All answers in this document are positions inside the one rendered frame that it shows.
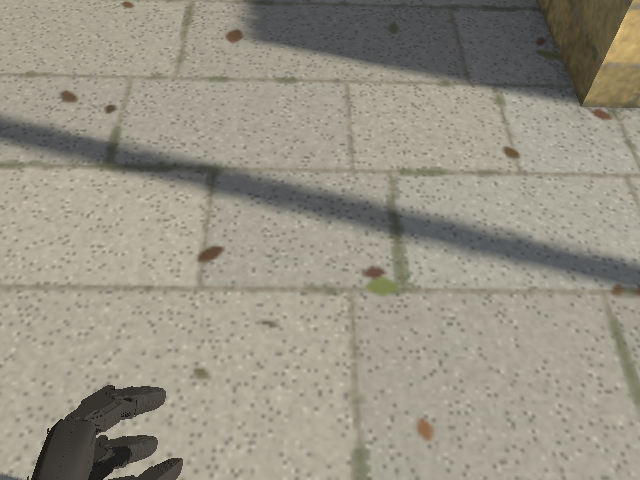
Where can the robot left hand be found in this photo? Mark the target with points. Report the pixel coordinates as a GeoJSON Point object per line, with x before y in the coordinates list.
{"type": "Point", "coordinates": [71, 450]}

